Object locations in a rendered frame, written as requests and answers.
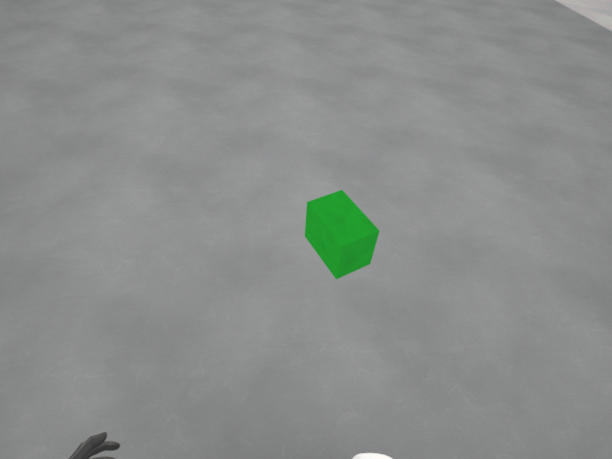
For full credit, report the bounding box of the robot left hand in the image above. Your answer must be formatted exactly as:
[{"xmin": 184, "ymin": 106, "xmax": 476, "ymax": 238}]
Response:
[{"xmin": 69, "ymin": 432, "xmax": 120, "ymax": 459}]

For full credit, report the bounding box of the carton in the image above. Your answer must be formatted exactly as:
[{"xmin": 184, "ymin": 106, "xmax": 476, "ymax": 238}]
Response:
[{"xmin": 305, "ymin": 190, "xmax": 379, "ymax": 279}]

